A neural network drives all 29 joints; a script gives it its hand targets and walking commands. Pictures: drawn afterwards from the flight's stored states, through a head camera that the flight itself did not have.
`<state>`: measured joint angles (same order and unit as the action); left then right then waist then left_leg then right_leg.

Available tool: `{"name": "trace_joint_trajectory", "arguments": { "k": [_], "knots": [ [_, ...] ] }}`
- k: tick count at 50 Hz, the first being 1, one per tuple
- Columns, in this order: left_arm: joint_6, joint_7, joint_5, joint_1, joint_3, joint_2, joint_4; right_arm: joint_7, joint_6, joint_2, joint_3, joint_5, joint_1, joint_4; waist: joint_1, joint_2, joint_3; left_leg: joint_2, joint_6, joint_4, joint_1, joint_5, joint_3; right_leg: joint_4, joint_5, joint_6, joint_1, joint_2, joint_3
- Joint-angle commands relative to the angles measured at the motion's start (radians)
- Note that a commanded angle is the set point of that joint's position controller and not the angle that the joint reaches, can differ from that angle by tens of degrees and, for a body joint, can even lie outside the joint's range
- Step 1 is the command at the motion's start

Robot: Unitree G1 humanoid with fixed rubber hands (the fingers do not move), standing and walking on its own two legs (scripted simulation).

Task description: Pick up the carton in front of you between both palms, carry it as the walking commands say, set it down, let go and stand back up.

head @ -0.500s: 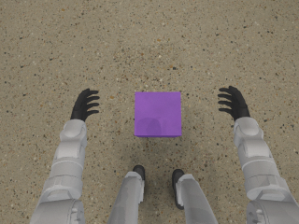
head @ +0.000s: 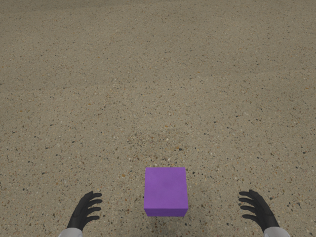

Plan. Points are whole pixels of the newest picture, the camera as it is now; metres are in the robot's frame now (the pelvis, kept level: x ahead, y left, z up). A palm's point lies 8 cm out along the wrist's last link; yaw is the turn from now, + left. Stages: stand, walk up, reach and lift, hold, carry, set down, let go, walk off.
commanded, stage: let go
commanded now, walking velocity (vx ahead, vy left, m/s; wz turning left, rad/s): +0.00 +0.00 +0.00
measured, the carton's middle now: (165, 192) +0.38 +0.01 -0.65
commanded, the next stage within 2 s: stand in 0.44 s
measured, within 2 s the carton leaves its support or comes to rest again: neither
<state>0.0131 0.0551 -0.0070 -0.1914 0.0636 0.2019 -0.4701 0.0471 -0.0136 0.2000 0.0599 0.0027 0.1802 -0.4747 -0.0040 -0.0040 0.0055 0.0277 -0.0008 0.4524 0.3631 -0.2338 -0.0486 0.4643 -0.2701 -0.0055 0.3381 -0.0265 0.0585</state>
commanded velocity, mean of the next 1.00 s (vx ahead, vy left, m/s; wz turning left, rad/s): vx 0.00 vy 0.00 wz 0.00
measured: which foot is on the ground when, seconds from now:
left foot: down 0.00-1.00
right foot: down 0.00-1.00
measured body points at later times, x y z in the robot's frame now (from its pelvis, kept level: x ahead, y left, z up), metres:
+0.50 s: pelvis -0.01 +0.00 +0.00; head +0.00 +0.00 +0.45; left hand +0.16 +0.24 -0.08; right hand +0.16 -0.24 -0.08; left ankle -0.01 +0.12 -0.74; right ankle -0.03 -0.12 -0.74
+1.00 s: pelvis +0.01 +0.01 +0.00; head +0.01 +0.02 +0.45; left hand +0.14 +0.30 -0.11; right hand +0.14 -0.29 -0.10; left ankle -0.01 +0.12 -0.74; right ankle -0.03 -0.12 -0.74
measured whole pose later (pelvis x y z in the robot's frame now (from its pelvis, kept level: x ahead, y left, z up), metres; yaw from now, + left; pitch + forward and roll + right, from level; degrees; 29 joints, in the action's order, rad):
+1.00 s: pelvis +0.01 +0.01 +0.00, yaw +0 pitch -1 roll +0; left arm 0.00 -0.02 0.03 -0.18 0.03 0.34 -0.80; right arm -0.02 0.00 0.34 0.02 0.03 0.16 -0.83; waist 0.00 -0.01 -0.01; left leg 0.03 -0.01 0.47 0.17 -0.28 -0.03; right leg 0.45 -0.30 0.00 0.13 -0.02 0.05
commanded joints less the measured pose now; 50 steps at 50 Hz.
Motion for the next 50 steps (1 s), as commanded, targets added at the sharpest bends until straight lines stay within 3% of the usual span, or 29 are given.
{"name": "trace_joint_trajectory", "arguments": {
  "k": [1, 9, 22, 23, 25, 27, 34, 50],
  "knots": [
    [-0.010, 0.006, -0.005, 0.002, 0.010, 0.094, 0.112, 0.008, 0.009, 0.089, 0.010, -0.004, 0.006, 0.109, 0.005, -0.015, 0.116, 0.015, 0.019, -0.062, -0.240, 0.228, 0.033, -0.091, 0.250, 0.031, -0.130, -0.007, -0.034],
    [-0.111, 0.023, 0.013, 0.015, 0.010, 0.110, 0.132, 0.024, 0.104, 0.096, 0.005, 0.001, -0.018, 0.132, 0.000, -0.016, -0.070, 0.021, 0.018, -0.066, -0.312, 0.093, 0.053, -0.135, 0.077, 0.015, -0.118, 0.010, -0.039],
    [-0.150, 0.019, 0.029, 0.018, 0.015, 0.100, 0.154, 0.025, 0.142, 0.096, 0.020, 0.014, -0.010, 0.148, -0.001, -0.002, -0.063, 0.020, 0.019, -0.059, -0.355, 0.178, 0.041, -0.102, 0.179, 0.018, -0.200, -0.009, -0.041],
    [-0.106, -0.041, 0.033, 0.027, 0.039, 0.230, 0.026, -0.034, 0.097, 0.223, 0.032, 0.026, -0.039, -0.004, -0.016, -0.039, -0.031, -0.051, 0.035, -0.004, -0.206, 0.177, 0.007, -0.062, 0.164, 0.037, -0.129, 0.041, -0.023],
    [-0.070, -0.071, 0.043, 0.012, 0.026, 0.223, -0.010, -0.062, 0.060, 0.212, 0.023, 0.037, -0.019, -0.037, 0.000, -0.009, 0.007, -0.061, 0.022, -0.011, -0.204, 0.119, -0.011, -0.066, 0.104, 0.027, -0.123, 0.056, 0.016],
    [-0.051, -0.075, 0.049, 0.023, 0.021, 0.209, -0.039, -0.067, 0.041, 0.204, 0.019, 0.039, -0.037, -0.072, 0.002, 0.006, 0.013, -0.068, 0.014, -0.023, -0.184, 0.073, -0.027, -0.067, 0.070, 0.020, -0.117, 0.059, 0.026],
    [-0.022, -0.075, 0.046, 0.024, 0.015, 0.242, -0.139, -0.069, 0.015, 0.245, 0.014, 0.036, -0.048, -0.170, 0.002, 0.011, 0.057, -0.091, -0.002, -0.008, -0.211, 0.211, -0.052, -0.048, 0.197, 0.017, -0.151, 0.075, 0.040],
    [-0.004, -0.083, 0.036, 0.033, -0.004, 0.287, -0.287, -0.076, -0.002, 0.299, -0.005, 0.029, -0.054, -0.307, 0.006, 0.012, 0.036, -0.110, -0.014, -0.036, -0.240, 0.295, -0.072, -0.067, 0.262, 0.005, -0.195, 0.097, 0.053]
  ]
}}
